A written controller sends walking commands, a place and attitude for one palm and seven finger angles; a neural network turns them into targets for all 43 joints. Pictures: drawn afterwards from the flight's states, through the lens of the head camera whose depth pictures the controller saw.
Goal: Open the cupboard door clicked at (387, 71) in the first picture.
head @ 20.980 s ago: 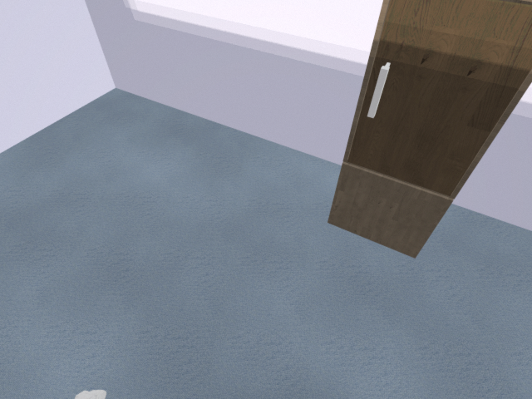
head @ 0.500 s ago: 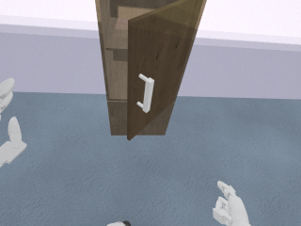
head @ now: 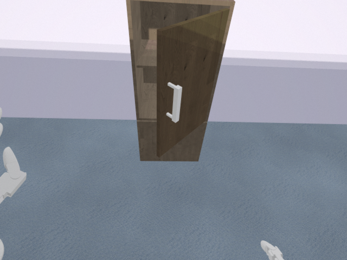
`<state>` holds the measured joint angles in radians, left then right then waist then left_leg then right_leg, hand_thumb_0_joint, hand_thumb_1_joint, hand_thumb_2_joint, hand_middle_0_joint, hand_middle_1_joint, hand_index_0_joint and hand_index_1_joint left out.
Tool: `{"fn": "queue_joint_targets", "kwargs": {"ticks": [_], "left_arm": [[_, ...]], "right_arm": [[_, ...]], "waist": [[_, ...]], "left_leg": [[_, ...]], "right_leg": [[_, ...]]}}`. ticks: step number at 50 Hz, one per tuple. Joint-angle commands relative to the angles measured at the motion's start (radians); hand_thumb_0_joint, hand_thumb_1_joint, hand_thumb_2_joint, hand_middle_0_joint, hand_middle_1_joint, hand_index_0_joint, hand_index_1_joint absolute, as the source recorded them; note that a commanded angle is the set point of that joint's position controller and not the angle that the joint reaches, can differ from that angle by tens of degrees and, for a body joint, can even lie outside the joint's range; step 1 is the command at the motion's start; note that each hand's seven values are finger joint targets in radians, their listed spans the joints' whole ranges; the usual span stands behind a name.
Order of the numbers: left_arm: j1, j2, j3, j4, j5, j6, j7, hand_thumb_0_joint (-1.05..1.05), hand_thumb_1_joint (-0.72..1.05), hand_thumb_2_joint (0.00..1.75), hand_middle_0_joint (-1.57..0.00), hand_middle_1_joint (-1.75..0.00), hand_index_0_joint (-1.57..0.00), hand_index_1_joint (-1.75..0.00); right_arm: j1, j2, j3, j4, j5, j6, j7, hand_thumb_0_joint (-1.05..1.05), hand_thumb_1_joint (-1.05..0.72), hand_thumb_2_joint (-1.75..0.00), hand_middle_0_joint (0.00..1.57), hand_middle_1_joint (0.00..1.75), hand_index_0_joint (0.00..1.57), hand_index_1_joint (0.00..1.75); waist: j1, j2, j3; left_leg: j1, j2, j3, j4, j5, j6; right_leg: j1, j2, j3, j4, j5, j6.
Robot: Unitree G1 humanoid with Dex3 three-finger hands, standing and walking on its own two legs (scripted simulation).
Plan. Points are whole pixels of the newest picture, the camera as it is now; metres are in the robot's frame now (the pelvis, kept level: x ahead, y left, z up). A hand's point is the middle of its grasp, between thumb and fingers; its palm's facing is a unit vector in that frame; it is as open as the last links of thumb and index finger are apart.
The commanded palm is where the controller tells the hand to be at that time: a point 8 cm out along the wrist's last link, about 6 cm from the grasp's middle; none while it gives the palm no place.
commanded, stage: stop stepping back and stand still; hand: left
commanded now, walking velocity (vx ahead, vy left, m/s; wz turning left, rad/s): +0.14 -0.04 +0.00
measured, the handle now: (172, 102) +0.67 +0.04 -0.01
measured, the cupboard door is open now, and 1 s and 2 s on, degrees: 46 46 46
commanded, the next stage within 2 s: let the arm hang, fingers relaxed in 1.04 s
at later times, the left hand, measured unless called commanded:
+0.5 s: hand (32, 176) +0.21 +0.26 +0.16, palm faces +0.43 -0.78 -0.45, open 7.4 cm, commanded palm +0.15 +0.29 +0.19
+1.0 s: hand (19, 176) +0.21 +0.28 +0.16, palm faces +0.39 -0.80 -0.46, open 7.4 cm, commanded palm +0.15 +0.32 +0.19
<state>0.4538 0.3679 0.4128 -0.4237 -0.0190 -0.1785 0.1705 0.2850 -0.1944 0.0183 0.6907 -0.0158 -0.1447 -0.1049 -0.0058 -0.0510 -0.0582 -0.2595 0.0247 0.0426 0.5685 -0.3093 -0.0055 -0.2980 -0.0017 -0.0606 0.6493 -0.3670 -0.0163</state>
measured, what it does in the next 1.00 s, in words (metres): steps on the spot: left foot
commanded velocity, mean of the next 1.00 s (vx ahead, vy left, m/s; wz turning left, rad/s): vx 0.02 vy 0.01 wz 0.00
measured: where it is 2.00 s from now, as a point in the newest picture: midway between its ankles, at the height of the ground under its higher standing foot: outside the picture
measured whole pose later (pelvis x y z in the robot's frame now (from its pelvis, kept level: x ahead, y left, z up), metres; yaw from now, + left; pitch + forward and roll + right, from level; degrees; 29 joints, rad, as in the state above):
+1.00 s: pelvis +0.01 +0.02 +0.02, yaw -1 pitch +0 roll -1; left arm 0.55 0.39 0.38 -0.44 -0.04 -0.17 0.14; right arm 0.22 -0.20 0.02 0.62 -0.01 -0.11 -0.08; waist 0.01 0.01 0.02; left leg -0.24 0.02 0.09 0.42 -0.19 0.03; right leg -0.16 0.01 -0.07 0.38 -0.23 -0.02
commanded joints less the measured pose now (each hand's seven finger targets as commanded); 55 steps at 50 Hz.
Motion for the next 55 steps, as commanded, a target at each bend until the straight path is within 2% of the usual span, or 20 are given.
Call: {"fn": "queue_joint_targets", "kwargs": {"ticks": [1,3,4,5,6,7,8,10,11,13,15,17,20,21,23,27,32,41,48,55], "left_arm": [[-0.043,0.248,0.124,-0.326,0.010,-0.086,0.001,0.00,0.90,0.90,-0.20,-0.30,-0.20,-0.30],[0.053,0.215,0.120,-0.285,0.004,-0.075,0.004,0.00,0.90,0.90,-0.20,-0.30,-0.20,-0.30],[0.065,0.227,0.131,-0.284,0.004,-0.075,0.005,0.00,0.90,0.90,-0.20,-0.30,-0.20,-0.30],[0.082,0.237,0.144,-0.256,0.002,-0.075,0.005,0.00,0.90,0.90,-0.20,-0.30,-0.20,-0.30],[0.103,0.254,0.163,-0.217,0.002,-0.071,0.006,0.00,0.90,0.90,-0.20,-0.30,-0.20,-0.30],[0.074,0.258,0.160,-0.217,-0.008,-0.070,0.006,0.00,0.90,0.90,-0.20,-0.30,-0.20,-0.30],[0.052,0.246,0.155,-0.221,-0.012,-0.088,0.006,0.00,0.90,0.90,-0.20,-0.30,-0.20,-0.30],[0.060,0.243,0.160,-0.191,-0.010,-0.107,0.001,0.00,0.90,0.90,-0.20,-0.30,-0.20,-0.30],[0.037,0.248,0.160,-0.187,-0.006,-0.115,0.001,0.00,0.90,0.90,-0.20,-0.30,-0.20,-0.30],[0.046,0.223,0.138,-0.156,-0.002,-0.121,0.002,0.00,0.90,0.90,-0.20,-0.30,-0.20,-0.30],[0.027,0.210,0.118,-0.170,-0.005,-0.117,0.006,0.00,0.90,0.90,-0.20,-0.30,-0.20,-0.30],[0.018,0.198,0.097,-0.202,-0.012,-0.116,0.009,0.00,0.90,0.90,-0.20,-0.30,-0.20,-0.30],[0.011,0.211,0.106,-0.244,-0.014,-0.114,0.009,0.00,0.90,0.90,-0.20,-0.30,-0.20,-0.30],[0.023,0.219,0.113,-0.221,-0.014,-0.107,0.005,0.00,0.90,0.90,-0.20,-0.30,-0.20,-0.30],[0.027,0.220,0.121,-0.245,-0.005,-0.106,0.002,0.00,0.90,0.90,-0.20,-0.30,-0.20,-0.30],[0.068,0.208,0.112,-0.235,-0.015,-0.090,0.001,0.00,0.90,0.90,-0.20,-0.30,-0.20,-0.30],[0.101,0.204,0.114,-0.206,-0.028,-0.070,-0.002,0.00,0.90,0.90,-0.20,-0.30,-0.20,-0.30],[0.047,0.206,0.094,-0.241,-0.027,-0.052,-0.004,0.00,0.90,0.90,-0.20,-0.30,-0.20,-0.30],[0.080,0.202,0.098,-0.213,-0.028,-0.048,-0.002,0.00,0.90,0.90,-0.20,-0.30,-0.20,-0.30],[0.084,0.203,0.097,-0.241,-0.028,-0.056,-0.001,0.00,0.90,0.90,-0.20,-0.30,-0.20,-0.30]], "right_arm": [[-0.128,-0.122,-0.046,-0.178,-0.001,-0.084,0.014,0.00,-0.90,-0.90,0.20,0.30,0.20,0.30],[-0.133,-0.132,-0.046,-0.184,0.002,-0.080,0.023,0.00,-0.90,-0.90,0.20,0.30,0.20,0.30],[-0.139,-0.135,-0.047,-0.189,0.003,-0.072,0.025,0.00,-0.90,-0.90,0.20,0.30,0.20,0.30],[-0.137,-0.130,-0.051,-0.190,0.002,-0.062,0.026,0.00,-0.90,-0.90,0.20,0.30,0.20,0.30],[-0.131,-0.124,-0.056,-0.196,0.003,-0.050,0.027,0.00,-0.90,-0.90,0.20,0.30,0.20,0.30],[-0.126,-0.115,-0.064,-0.194,0.014,-0.045,0.033,0.00,-0.90,-0.90,0.20,0.30,0.20,0.30],[-0.118,-0.127,-0.073,-0.185,0.013,-0.045,0.035,0.00,-0.90,-0.90,0.20,0.30,0.20,0.30],[-0.106,-0.111,-0.055,-0.170,0.006,-0.042,0.035,0.00,-0.90,-0.90,0.20,0.30,0.20,0.30],[-0.119,-0.106,-0.050,-0.172,0.007,-0.037,0.032,0.00,-0.90,-0.90,0.20,0.30,0.20,0.30],[-0.131,-0.100,-0.044,-0.178,0.006,-0.036,0.022,0.00,-0.90,-0.90,0.20,0.30,0.20,0.30],[-0.141,-0.104,-0.043,-0.184,0.004,-0.046,0.019,0.00,-0.90,-0.90,0.20,0.30,0.20,0.30],[-0.140,-0.115,-0.049,-0.183,0.003,-0.055,0.018,0.00,-0.90,-0.90,0.20,0.30,0.20,0.30],[-0.152,-0.153,-0.072,-0.204,0.013,-0.050,0.021,0.00,-0.90,-0.90,0.20,0.30,0.20,0.30],[-0.147,-0.152,-0.074,-0.201,0.017,-0.047,0.019,0.00,-0.90,-0.90,0.20,0.30,0.20,0.30],[-0.146,-0.136,-0.058,-0.204,0.013,-0.042,0.023,0.00,-0.90,-0.90,0.20,0.30,0.20,0.30],[-0.148,-0.131,-0.058,-0.219,0.017,-0.037,0.027,0.00,-0.90,-0.90,0.20,0.30,0.20,0.30],[-0.160,-0.128,-0.051,-0.232,0.014,-0.020,0.027,0.00,-0.90,-0.90,0.20,0.30,0.20,0.30],[-0.167,-0.134,-0.045,-0.239,0.008,-0.017,0.017,0.00,-0.90,-0.90,0.20,0.30,0.20,0.30],[-0.164,-0.136,-0.047,-0.234,0.009,-0.014,0.016,0.00,-0.90,-0.90,0.20,0.30,0.20,0.30],[-0.165,-0.141,-0.052,-0.236,0.009,-0.014,0.017,0.00,-0.90,-0.90,0.20,0.30,0.20,0.30]], "waist": [[-0.017,0.258,0.067],[-0.004,0.231,0.037],[0.001,0.209,0.024],[0.001,0.133,0.020],[-0.001,-0.005,0.026],[0.008,-0.156,0.007],[-0.004,-0.101,0.016],[-0.013,0.007,0.025],[-0.014,0.025,0.012],[-0.007,-0.029,0.017],[0.006,-0.067,0.022],[0.003,0.005,0.018],[0.019,0.105,0.005],[0.014,0.096,0.002],[0.009,0.183,-0.003],[0.007,0.100,-0.049],[0.005,0.094,-0.027],[0.006,0.141,-0.039],[0.009,0.102,-0.035],[0.009,0.143,-0.032]], "left_leg": [[-0.031,0.255,-0.315,-0.318,-0.086,0.164],[-0.097,0.204,-0.185,-0.240,-0.058,0.126],[-0.161,0.169,-0.134,-0.182,-0.089,0.104],[-0.233,0.106,-0.073,-0.076,-0.135,0.073],[-0.328,0.024,-0.002,0.115,-0.164,0.037],[-0.371,-0.027,0.012,0.381,-0.182,0.018],[-0.389,-0.010,-0.047,0.531,-0.135,0.013],[-0.356,0.029,-0.066,0.521,-0.059,0.002],[-0.302,0.035,-0.047,0.443,-0.049,0.002],[-0.189,0.028,0.001,0.249,-0.019,0.015],[-0.084,0.006,0.042,0.077,0.020,0.027],[0.033,-0.003,0.039,-0.085,0.105,0.032],[0.108,0.110,-0.094,-0.148,0.267,0.069],[0.094,0.114,-0.096,-0.137,0.288,0.064],[0.073,0.103,-0.086,-0.156,0.376,0.055],[0.080,0.082,-0.052,-0.123,0.392,0.032],[0.065,0.070,-0.050,-0.150,0.306,0.023],[0.086,0.069,-0.060,-0.213,0.281,0.020],[0.084,0.062,-0.064,-0.220,0.256,0.019],[0.077,0.059,-0.065,-0.242,0.214,0.017]], "right_leg": [[-0.068,0.000,0.016,0.101,-0.073,0.018],[0.084,0.014,-0.024,-0.056,-0.012,0.018],[0.177,0.010,-0.013,-0.138,0.016,0.007],[0.228,-0.033,0.085,-0.211,-0.005,-0.032],[0.234,-0.167,0.318,-0.307,-0.096,-0.110],[0.202,-0.327,0.578,-0.430,-0.188,-0.175],[0.184,-0.356,0.572,-0.440,-0.083,-0.193],[0.151,-0.319,0.397,-0.378,0.185,-0.192],[0.129,-0.298,0.325,-0.359,0.261,-0.171],[0.099,-0.255,0.226,-0.345,0.312,-0.137],[0.087,-0.232,0.199,-0.346,0.258,-0.111],[0.073,-0.197,0.175,-0.323,0.195,-0.068],[0.063,-0.093,0.141,-0.239,0.217,0.015],[0.076,-0.083,0.131,-0.238,0.237,0.020],[0.110,-0.062,0.100,-0.210,0.322,0.010],[0.159,-0.071,0.109,-0.233,0.427,0.007],[0.141,-0.068,0.116,-0.285,0.371,0.005],[0.148,-0.042,0.081,-0.303,0.316,0.015],[0.152,-0.041,0.076,-0.331,0.300,0.015],[0.149,-0.033,0.069,-0.335,0.261,0.016]]}}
